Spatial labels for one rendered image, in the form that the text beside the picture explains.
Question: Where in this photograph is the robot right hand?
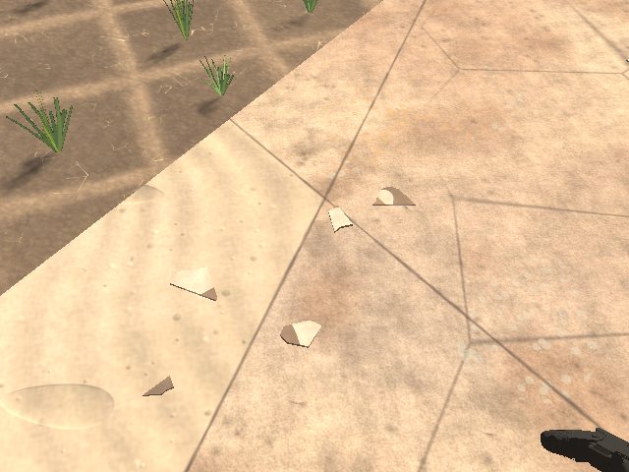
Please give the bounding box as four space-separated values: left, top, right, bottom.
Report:
541 428 629 472

